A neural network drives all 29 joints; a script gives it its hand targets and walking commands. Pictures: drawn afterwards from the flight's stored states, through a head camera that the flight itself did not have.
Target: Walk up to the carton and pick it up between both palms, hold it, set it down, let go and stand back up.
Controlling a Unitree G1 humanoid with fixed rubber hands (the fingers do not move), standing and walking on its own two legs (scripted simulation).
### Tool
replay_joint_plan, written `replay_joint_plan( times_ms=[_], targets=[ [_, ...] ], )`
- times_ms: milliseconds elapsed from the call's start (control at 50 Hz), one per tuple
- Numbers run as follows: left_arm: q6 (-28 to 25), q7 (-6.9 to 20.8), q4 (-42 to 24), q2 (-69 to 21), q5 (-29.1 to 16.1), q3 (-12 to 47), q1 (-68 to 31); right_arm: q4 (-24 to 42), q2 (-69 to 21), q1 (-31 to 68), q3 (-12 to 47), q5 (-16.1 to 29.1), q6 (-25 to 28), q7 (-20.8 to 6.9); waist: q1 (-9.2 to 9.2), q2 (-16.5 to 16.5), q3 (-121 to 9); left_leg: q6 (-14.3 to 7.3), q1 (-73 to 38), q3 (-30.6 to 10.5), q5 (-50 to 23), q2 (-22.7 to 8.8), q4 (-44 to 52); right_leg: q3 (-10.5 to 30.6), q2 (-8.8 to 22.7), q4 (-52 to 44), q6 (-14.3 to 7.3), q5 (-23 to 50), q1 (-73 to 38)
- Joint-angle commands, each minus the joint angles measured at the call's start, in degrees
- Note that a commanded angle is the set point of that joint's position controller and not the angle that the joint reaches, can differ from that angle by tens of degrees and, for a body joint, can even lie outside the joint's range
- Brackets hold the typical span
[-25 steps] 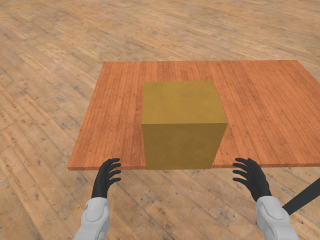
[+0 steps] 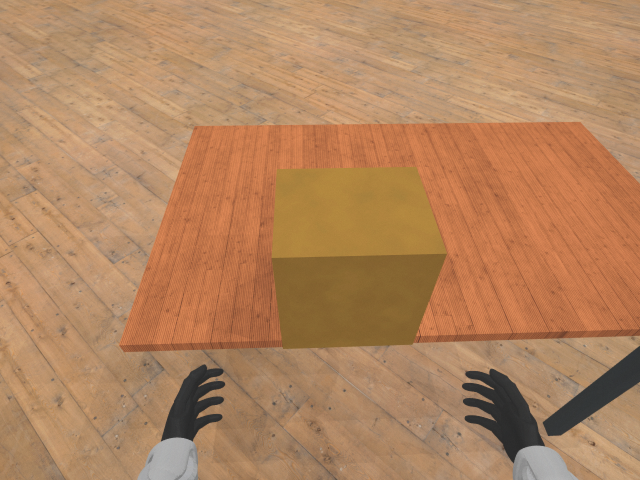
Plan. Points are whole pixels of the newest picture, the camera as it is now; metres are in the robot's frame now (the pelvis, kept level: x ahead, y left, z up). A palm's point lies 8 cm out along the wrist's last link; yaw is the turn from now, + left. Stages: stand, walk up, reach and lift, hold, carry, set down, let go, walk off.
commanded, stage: set down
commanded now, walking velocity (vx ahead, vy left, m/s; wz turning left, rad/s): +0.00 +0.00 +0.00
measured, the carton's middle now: (347, 260) +0.44 -0.03 +0.02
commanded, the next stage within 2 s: let go in 1.90 s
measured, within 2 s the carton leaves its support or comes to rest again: neither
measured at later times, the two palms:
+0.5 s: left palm out of the picture +0.15 +0.20 -0.06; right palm out of the picture +0.15 -0.22 -0.06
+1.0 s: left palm out of the picture +0.14 +0.20 -0.08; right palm out of the picture +0.13 -0.22 -0.09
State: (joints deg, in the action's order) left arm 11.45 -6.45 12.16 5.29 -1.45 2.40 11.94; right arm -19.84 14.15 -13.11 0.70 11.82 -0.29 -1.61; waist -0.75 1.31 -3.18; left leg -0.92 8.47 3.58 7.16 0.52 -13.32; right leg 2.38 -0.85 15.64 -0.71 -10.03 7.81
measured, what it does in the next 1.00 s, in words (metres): stands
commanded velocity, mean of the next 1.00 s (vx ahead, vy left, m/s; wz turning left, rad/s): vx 0.00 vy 0.00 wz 0.00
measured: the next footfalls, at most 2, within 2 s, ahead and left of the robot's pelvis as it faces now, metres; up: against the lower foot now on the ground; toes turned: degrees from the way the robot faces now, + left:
none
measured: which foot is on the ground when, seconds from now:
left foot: down 0.00-1.00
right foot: down 0.00-1.00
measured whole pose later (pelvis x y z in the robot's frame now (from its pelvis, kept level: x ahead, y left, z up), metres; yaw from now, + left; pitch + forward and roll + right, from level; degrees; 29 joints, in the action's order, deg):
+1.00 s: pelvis -0.01 -0.01 +0.00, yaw +1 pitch +5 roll +0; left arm 27.1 -3.3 16.7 7.8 -1.1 0.4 12.3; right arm -23.1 10.0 -16.1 1.5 3.8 -12.6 3.2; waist -1.0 0.9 0.1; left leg -0.2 13.4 2.8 7.7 -0.1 -16.6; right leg 1.6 -1.4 18.4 -1.2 -10.6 12.4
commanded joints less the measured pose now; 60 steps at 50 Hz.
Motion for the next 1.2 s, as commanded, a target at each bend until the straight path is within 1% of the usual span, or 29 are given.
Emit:
replay_joint_plan(
  times_ms=[0, 160, 300, 440, 540, 600, 720, 880, 1180],
  targets=[
    [-0.51, 0.6, -11.52, 3.26, 0.16, -1.84, -5.38, 12.21, 5.95, 3.7, -2.77, -1.16, 0.94, 1.2, -0.51, 0.94, -6.24, 0.9, -6.64, -3.33, -8.95, -0.27, 0.07, 2.22, 0.4, -1.4, -0.5, 12.95, 1.97],
    [2.21, 2.31, -12.35, 4.76, -0.48, -2.45, 0.17, 14.54, 3.88, -2.49, -1.25, -2.93, -1.96, 3.47, -0.57, 1.29, -5.06, 0.8, -6.28, -2.67, -10.81, -0.17, -0.3, 2.1, 0.36, -1.73, 0.18, 13.07, 2.67],
    [3.79, 3.06, -12.76, 6.06, -0.69, -2.7, 3.19, 14.82, 2.63, -5.88, -0.74, -4.16, -3.71, 4.84, -0.55, 0.74, -3.95, 0.91, -5.85, -2.4, -11.45, -0.2, -0.81, 1.78, 0.36, -1.76, 0.38, 12.02, 3.79],
    [4.96, 3.28, -11.89, 6.87, -0.55, -2.76, 5.01, 13.51, 1.46, -8.0, -0.44, -5.28, -4.65, 5.54, -0.54, 0.13, -3.33, 1.0, -5.12, -2.33, -11.37, -0.25, -1.3, 1.49, 0.48, -1.49, 0.37, 11.1, 4.35],
    [6.32, 3.13, -10.78, 7.1, -0.64, -2.85, 3.85, 12.13, 0.68, -8.01, -0.43, -6.16, -5.73, 5.63, -0.1, 0.4, -2.62, 0.88, -4.42, -2.24, -8.79, -0.42, -1.43, 1.29, 0.71, -1.2, 0.66, 9.22, 5.55],
    [7.54, 2.96, -9.87, 7.22, -0.55, -2.89, 2.89, 11.4, 0.49, -6.97, -0.67, -6.63, -6.56, 5.55, -0.27, 0.01, -2.51, 0.98, -3.71, -2.22, -7.69, -0.51, -1.61, 1.2, 0.77, -0.85, 0.6, 8.5, 5.82],
    [10.47, 2.67, -7.42, 6.9, -0.15, -3.03, 1.46, 8.99, 0.53, -5.51, -0.95, -7.23, -8.3, 5.37, -0.61, -0.47, -3.3, 1.48, -3.01, -2.42, -8.31, -0.58, -2.24, 1.04, 0.49, 0.06, 0.2, 9.76, 5.01],
    [13.76, 2.8, -3.75, 6.47, 0.56, -3.46, -1.38, 4.4, 0.95, -2.9, -1.34, -7.96, -10.2, 5.13, -0.5, -0.53, -4.16, 2.06, -2.81, -2.76, -10.32, -0.55, -3.25, 0.68, -0.02, 0.87, -0.14, 11.95, 4.63],
    [17.64, 3.67, 4.17, 7.74, 0.88, -4.28, -8.89, -5.01, -0.38, 3.83, -2.18, -9.92, -13.08, 5.11, -0.17, -0.78, -5.35, 1.86, -0.22, -2.88, -8.94, -0.6, -5.19, -0.14, 0.28, 2.35, -0.21, 10.54, 5.3]
  ],
)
